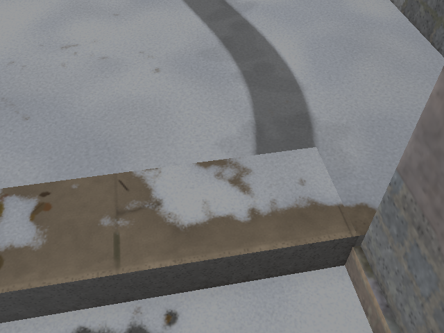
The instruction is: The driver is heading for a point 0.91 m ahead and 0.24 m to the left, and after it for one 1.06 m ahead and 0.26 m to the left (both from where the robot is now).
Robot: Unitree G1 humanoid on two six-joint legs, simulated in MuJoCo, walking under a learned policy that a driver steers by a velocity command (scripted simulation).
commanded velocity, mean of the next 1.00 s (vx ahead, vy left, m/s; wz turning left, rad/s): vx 0.46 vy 0.00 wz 0.00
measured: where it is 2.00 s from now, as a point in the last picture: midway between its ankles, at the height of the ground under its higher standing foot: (183, 154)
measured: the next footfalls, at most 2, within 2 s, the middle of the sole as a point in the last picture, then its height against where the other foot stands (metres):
left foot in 0.46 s outside the picture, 0.15 m higher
right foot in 1.12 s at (229, 213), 0.15 m higher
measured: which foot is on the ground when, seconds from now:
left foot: down 0.00-0.20, up 0.22-0.44, down 0.46-1.00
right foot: down 0.00-0.50, up 0.52-1.00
